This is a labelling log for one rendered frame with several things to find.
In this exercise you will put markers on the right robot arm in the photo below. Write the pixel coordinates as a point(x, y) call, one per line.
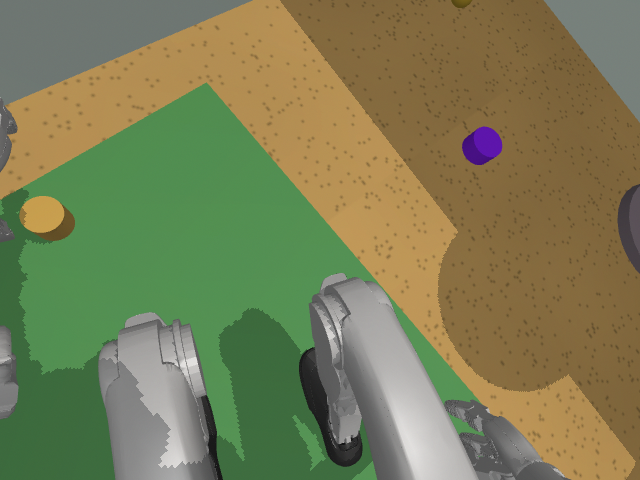
point(540, 471)

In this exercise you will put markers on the left robot foot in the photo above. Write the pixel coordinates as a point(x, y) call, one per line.
point(212, 438)

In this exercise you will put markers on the left robot arm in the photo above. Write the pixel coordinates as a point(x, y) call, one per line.
point(8, 381)

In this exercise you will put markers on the left robot hand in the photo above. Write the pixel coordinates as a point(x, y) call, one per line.
point(7, 126)

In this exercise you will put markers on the right robot hand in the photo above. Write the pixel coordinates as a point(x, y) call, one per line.
point(504, 449)

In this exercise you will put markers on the right robot foot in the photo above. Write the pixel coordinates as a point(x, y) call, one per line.
point(341, 454)

